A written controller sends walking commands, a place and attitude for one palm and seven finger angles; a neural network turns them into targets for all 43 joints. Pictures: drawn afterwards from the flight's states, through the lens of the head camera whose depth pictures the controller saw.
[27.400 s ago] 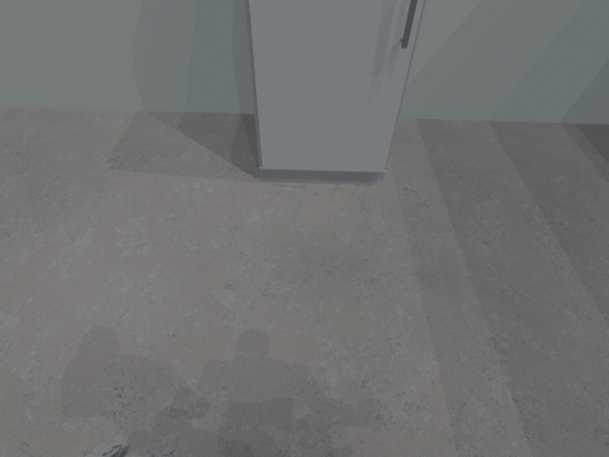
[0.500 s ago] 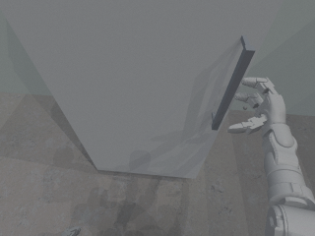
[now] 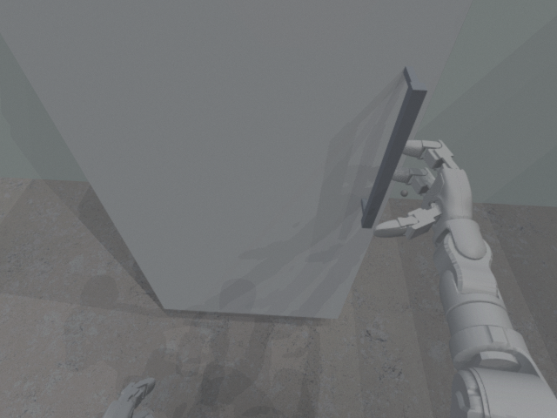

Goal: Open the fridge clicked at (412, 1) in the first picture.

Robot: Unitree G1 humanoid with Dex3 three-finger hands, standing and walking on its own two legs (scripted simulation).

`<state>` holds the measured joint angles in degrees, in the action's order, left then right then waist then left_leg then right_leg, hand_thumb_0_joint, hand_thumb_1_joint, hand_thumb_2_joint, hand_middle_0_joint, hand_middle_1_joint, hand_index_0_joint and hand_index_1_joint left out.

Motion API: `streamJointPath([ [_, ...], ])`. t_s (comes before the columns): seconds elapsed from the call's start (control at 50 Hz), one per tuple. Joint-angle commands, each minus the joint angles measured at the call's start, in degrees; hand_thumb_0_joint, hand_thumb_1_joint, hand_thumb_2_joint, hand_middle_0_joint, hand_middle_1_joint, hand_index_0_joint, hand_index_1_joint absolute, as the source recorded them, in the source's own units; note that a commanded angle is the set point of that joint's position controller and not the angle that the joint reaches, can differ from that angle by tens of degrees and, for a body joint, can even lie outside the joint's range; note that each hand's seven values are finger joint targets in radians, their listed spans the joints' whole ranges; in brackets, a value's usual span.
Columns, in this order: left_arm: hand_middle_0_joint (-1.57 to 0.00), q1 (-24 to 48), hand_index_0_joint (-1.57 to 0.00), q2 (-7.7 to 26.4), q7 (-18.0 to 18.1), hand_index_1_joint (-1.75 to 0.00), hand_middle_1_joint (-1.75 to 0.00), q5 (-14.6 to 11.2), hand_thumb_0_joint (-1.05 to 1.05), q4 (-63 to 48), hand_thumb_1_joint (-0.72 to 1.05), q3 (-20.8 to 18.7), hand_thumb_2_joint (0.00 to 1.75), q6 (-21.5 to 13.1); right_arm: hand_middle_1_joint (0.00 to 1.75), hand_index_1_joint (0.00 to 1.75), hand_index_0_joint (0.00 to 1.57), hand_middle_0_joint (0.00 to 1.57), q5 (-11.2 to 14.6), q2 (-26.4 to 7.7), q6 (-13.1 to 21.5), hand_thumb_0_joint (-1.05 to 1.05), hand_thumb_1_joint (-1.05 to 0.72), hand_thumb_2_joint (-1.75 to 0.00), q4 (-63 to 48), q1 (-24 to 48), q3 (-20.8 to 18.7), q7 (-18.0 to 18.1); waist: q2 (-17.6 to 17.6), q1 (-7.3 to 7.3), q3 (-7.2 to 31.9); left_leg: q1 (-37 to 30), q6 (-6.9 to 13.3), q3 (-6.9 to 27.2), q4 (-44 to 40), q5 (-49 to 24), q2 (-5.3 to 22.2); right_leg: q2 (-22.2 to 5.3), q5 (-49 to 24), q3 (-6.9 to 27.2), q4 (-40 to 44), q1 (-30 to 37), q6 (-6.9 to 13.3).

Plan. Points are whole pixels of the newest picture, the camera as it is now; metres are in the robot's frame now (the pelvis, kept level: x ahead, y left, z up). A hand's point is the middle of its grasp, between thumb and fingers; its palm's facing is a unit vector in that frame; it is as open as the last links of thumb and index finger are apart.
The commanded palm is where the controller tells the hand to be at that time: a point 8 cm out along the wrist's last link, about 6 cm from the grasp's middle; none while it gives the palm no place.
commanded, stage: slide the fingers in behind the handle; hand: right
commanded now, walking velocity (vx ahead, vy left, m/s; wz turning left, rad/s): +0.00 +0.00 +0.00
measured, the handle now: (384, 160) +0.50 -0.12 +0.10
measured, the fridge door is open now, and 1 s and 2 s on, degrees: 0 0 0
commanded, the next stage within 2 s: move the hooked fingers beside the handle in 0.82 s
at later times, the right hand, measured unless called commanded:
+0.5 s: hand (402, 193) +0.42 -0.13 +0.11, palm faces -0.02 +1.00 +0.00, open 14.0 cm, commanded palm +0.40 -0.17 +0.11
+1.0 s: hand (402, 192) +0.42 -0.13 +0.11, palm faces -0.02 +1.00 -0.01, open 13.9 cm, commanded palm +0.40 -0.16 +0.11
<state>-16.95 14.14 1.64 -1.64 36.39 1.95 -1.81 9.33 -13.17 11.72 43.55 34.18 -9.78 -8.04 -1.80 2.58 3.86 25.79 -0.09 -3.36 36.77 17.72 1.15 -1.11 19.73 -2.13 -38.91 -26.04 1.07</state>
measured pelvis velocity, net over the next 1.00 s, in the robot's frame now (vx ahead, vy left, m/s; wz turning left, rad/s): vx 0.00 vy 0.00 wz -0.03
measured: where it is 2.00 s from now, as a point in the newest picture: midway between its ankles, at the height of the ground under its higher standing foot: outside the picture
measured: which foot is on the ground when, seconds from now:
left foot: down 0.00-1.00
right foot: down 0.00-1.00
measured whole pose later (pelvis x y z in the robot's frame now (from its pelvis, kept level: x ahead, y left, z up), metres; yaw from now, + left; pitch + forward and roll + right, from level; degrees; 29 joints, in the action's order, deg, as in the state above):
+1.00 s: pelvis +0.00 +0.00 +0.00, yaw -2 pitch +8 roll +1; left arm -18.0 14.4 0.9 -1.7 39.2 1.3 -4.6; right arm 10.0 -11.7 14.2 47.7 38.8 -5.4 -4.7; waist -1.9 1.0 3.8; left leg 27.7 -0.1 -4.9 38.6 18.6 2.0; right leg -0.3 19.9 -0.4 -40.9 -28.8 1.1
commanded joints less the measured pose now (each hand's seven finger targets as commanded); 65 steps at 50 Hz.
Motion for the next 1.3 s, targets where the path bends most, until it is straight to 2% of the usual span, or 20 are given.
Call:
streamJointPath([
  [0.0, -0.2, -0.51, -0.2, 7.98, 0.75, -0.3, -0.3, -0.15, 0.0, -6.04, 0.9, -3.41, 0.9, -2.6, 1.2, 1.2, 0.3, 0.3, 0.66, -9.01, 4.43, 0.0, 0.5, -0.3, -13.37, 23.97, -1.63, -0.33, 1.99, 0.39, 17.74, -7.7, 1.65, 0.89, -3.23, -17.09, -2.43, 1.02, -14.97, 2.35, 4.66, 8.2, 0.23],
  [0.12, -0.2, -0.65, -0.2, 7.99, 0.86, -0.3, -0.3, -0.3, 0.0, -5.39, 0.9, -3.47, 0.9, -3.05, 1.2, 1.2, 0.3, 0.3, 0.68, -7.99, 4.68, 0.0, 0.5, -0.3, -12.82, 25.65, -0.6, -0.34, 1.49, 0.89, 16.65, -6.76, 1.66, 1.03, -3.86, -15.12, -2.5, 1.16, -12.78, 2.37, 4.91, 8.16, 0.37],
  [0.18, -0.2, -1.22, -0.2, 8.31, 0.93, -0.3, -0.3, -0.28, 0.0, -5.05, 0.9, -3.63, 0.9, -3.18, 1.2, 1.2, 0.3, 0.3, 0.89, -8.0, 4.89, 0.0, 0.5, -0.3, -11.74, 24.81, -0.47, -0.65, 4.39, 1.05, 16.64, -7.64, 1.48, 1.11, -4.31, -15.09, -2.46, 1.17, -12.35, 2.14, 4.96, 7.34, 0.62],
  [0.22, -0.2, -0.87, -0.2, 8.16, 1.09, -0.3, -0.3, -0.39, 0.0, -4.86, 0.9, -3.52, 0.9, -3.24, 1.2, 1.2, 0.3, 0.3, 0.9, -8.3, 4.9, 0.0, 0.5, -0.3, -11.63, 26.71, -0.47, -0.84, 2.18, 1.3, 16.23, -7.13, 1.44, 1.46, -4.34, -14.93, -2.33, 1.37, -11.55, 1.95, 5.02, 7.09, 0.59],
  [0.34, -0.2, -1.35, -0.2, 8.02, 0.9, -0.3, -0.3, -0.39, 0.0, -4.25, 0.9, -3.68, 0.9, -3.89, 1.2, 1.2, 0.3, 0.3, 0.62, -5.02, 5.33, 0.0, 0.5, -0.3, -10.79, 29.6, 2.44, -0.5, 0.76, 2.11, 16.68, -4.4, 1.52, 0.98, -4.18, -12.68, -2.46, 1.36, -10.63, 2.49, 4.7, 8.53, 0.42],
  [0.38, -0.2, -1.94, -0.2, 8.3, 0.79, -0.3, -0.3, -0.32, 0.0, -4.0, 0.9, -3.83, 0.9, -4.03, 1.2, 1.2, 0.3, 0.3, 0.53, -5.09, 5.43, 0.0, 0.5, -0.3, -9.65, 28.86, 2.51, -0.35, 3.47, 2.04, 16.63, -4.99, 1.56, 0.79, -4.19, -12.71, -2.54, 1.19, -11.04, 2.79, 4.66, 8.04, 0.51],
  [0.44, -0.2, -1.52, -0.2, 8.02, 0.65, -0.3, -0.3, -0.48, 0.0, -3.77, 0.9, -3.66, 0.9, -4.36, 1.2, 1.2, 0.3, 0.3, 0.35, -2.5, 5.49, 0.0, 0.5, -0.3, -9.77, 31.56, 5.12, -0.36, 0.25, 2.81, 16.0, -2.84, 1.63, 0.65, -3.82, -12.26, -2.53, 1.26, -10.69, 2.92, 4.42, 8.86, 0.29],
  [0.52, -0.2, -1.88, -0.2, 8.05, 0.35, -0.3, -0.3, -0.45, 0.0, -3.35, 0.9, -3.78, 0.9, -4.78, 1.2, 1.2, 0.3, 0.3, 0.08, -0.27, 5.66, 0.0, 0.5, -0.3, -9.3, 33.76, 7.14, 0.42, 0.74, 3.54, 16.03, -0.86, 1.63, 0.29, -3.64, -10.84, -2.65, 1.13, -10.24, 3.61, 4.13, 9.89, 0.19],
  [0.58, -0.2, -2.54, -0.2, 8.45, 0.29, -0.3, -0.3, -0.14, 0.0, -3.07, 0.9, -4.0, 0.9, -4.97, 1.2, 1.2, 0.3, 0.3, -0.23, -1.14, 5.9, 0.0, 0.5, -0.3, -8.71, 32.79, 6.29, 0.85, 3.68, 3.04, 17.73, -1.76, 1.72, 0.05, -3.09, -11.74, -2.72, 1.09, -11.76, 4.03, 3.85, 10.14, 0.26],
  [0.6, -0.2, -2.18, -0.2, 8.23, 0.19, -0.3, -0.3, -0.29, 0.0, -3.22, 0.9, -3.88, 0.9, -5.03, 1.2, 1.2, 0.3, 0.3, -0.06, -0.86, 5.9, 0.0, 0.5, -0.3, -8.78, 32.28, 6.37, 0.71, 1.8, 2.86, 17.74, -1.69, 1.71, 0.16, -2.94, -12.14, -2.64, 1.16, -11.85, 3.82, 3.79, 10.05, 0.16],
  [0.7, -0.2, -2.1, -0.2, 8.25, 0.4, -0.3, -0.3, -0.3, 0.0, -2.99, 0.9, -3.63, 0.9, -4.96, 1.2, 1.2, 0.3, 0.3, -0.12, -2.21, 5.94, 0.0, 0.5, -0.3, -7.28, 34.83, 5.55, 0.45, 2.03, 3.15, 16.45, -1.08, 1.77, 0.2, -2.97, -10.82, -2.54, 1.3, -10.24, 4.03, 3.82, 9.0, 0.22],
  [0.74, -0.2, -1.85, -0.2, 7.91, 0.17, -0.3, -0.3, -0.36, 0.0, -3.3, 0.9, -3.56, 0.9, -5.27, 1.2, 1.2, 0.3, 0.3, 0.17, 0.58, 5.75, 0.0, 0.5, -0.3, -7.8, 33.21, 7.34, 0.08, 0.17, 2.79, 17.35, -0.67, 1.92, 0.0, -2.55, -11.95, -2.66, 1.27, -11.87, 3.89, 3.46, 10.19, 0.01],
  [0.78, -0.2, -2.33, -0.2, 8.42, 0.19, -0.3, -0.3, -0.23, 0.0, -3.1, 0.9, -3.66, 0.9, -5.02, 1.2, 1.2, 0.3, 0.3, 0.02, -1.98, 5.72, 0.0, 0.5, -0.3, -6.98, 32.41, 5.61, 0.31, 3.07, 2.57, 17.37, -1.62, 1.85, -0.04, -2.52, -12.12, -2.68, 1.16, -12.21, 4.21, 3.4, 9.32, 0.1],
  [0.82, -0.2, -1.73, -0.2, 7.88, 0.01, -0.3, -0.3, -0.36, 0.0, -3.58, 0.9, -3.56, 0.9, -5.13, 1.2, 1.2, 0.3, 0.3, -0.02, 0.66, 5.8, 0.0, 0.5, -0.3, -8.99, 33.6, 7.76, 0.21, 0.01, 2.82, 17.77, -0.65, 1.86, -0.15, -2.18, -12.23, -2.63, 1.19, -12.58, 4.1, 3.36, 10.36, -0.14],
  [0.88, -0.2, -2.27, -0.2, 8.14, -0.08, -0.3, -0.3, -0.28, 0.0, -3.18, 0.9, -3.68, 0.9, -5.16, 1.2, 1.2, 0.3, 0.3, -0.23, 0.36, 5.47, 0.0, 0.5, -0.3, -8.05, 33.58, 7.47, 0.94, 1.42, 3.01, 16.7, 0.02, 1.88, -0.36, -2.31, -11.75, -2.77, 0.95, -12.95, 4.53, 3.28, 10.44, -0.14],
  [0.92, -0.2, -2.14, -0.2, 7.92, -0.23, -0.3, -0.3, -0.32, 0.0, -3.4, 0.9, -3.8, 0.9, -5.32, 1.2, 1.2, 0.3, 0.3, -0.16, 2.49, 5.41, 0.0, 0.5, -0.3, -9.3, 33.6, 9.2, 0.88, 1.2, 3.17, 17.97, 0.06, 1.79, -0.43, -2.01, -12.37, -2.81, 0.99, -13.51, 4.44, 3.15, 11.14, -0.19],
  [1.06, -0.2, -1.97, -0.2, 8.09, 0.09, -0.3, -0.3, -0.35, 0.0, -3.13, 0.9, -3.42, 0.9, -4.83, 1.2, 1.2, 0.3, 0.3, -0.58, -1.05, 5.16, 0.0, 0.5, -0.3, -7.47, 33.66, 6.6, 0.89, 1.73, 2.83, 15.53, -0.4, 1.94, -0.29, -2.43, -10.65, -2.68, 1.19, -11.05, 4.51, 3.94, 8.95, -0.12],
  [1.18, -0.2, -2.35, -0.2, 8.34, 0.07, -0.3, -0.3, -0.05, 0.0, -4.02, 0.9, -3.6, 0.9, -4.44, 1.2, 1.2, 0.3, 0.3, -0.4, -5.62, 5.69, 0.0, 0.5, -0.3, -8.91, 29.03, 2.4, -0.02, 2.14, 0.94, 19.38, -4.66, 2.0, 0.08, -1.95, -15.01, -2.59, 1.29, -14.96, 3.81, 3.54, 8.97, 0.04],
  [1.22, -0.2, -1.7, -0.2, 7.93, -0.05, -0.3, -0.3, -0.2, 0.0, -4.54, 0.9, -3.42, 0.9, -4.34, 1.2, 1.2, 0.3, 0.3, 0.1, -4.49, 5.45, 0.0, 0.5, -0.3, -10.02, 27.56, 2.85, -0.46, 0.6, 1.09, 18.6, -4.56, 1.86, 0.17, -2.12, -16.04, -2.65, 1.27, -15.46, 3.23, 3.55, 9.04, -0.01],
  [1.28, -0.2, -1.68, -0.2, 8.31, 0.21, -0.3, -0.3, -0.3, 0.0, -4.93, 0.9, -3.5, 0.9, -3.8, 1.2, 1.2, 0.3, 0.3, 0.1, -6.94, 5.15, 0.0, 0.5, -0.3, -9.95, 25.99, 1.11, -0.63, 3.14, 0.67, 17.22, -5.83, 1.83, 0.28, -2.46, -15.61, -2.63, 1.19, -14.56, 3.19, 3.98, 7.32, 0.23],
])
